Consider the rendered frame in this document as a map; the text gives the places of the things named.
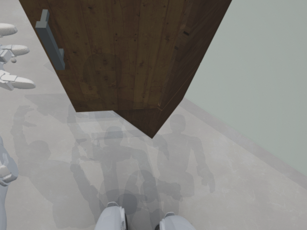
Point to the left robot thigh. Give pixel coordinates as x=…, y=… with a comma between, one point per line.
x=112, y=218

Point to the robot left hand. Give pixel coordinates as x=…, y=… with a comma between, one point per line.
x=7, y=80

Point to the right robot thigh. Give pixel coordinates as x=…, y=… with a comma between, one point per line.
x=175, y=223

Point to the cupboard door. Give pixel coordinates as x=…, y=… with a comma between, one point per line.
x=116, y=52

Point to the handle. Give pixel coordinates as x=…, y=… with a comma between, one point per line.
x=56, y=54

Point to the robot thigh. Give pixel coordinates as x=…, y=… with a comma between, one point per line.
x=175, y=223
x=112, y=218

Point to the left robot upper arm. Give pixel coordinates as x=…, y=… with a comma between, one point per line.
x=8, y=173

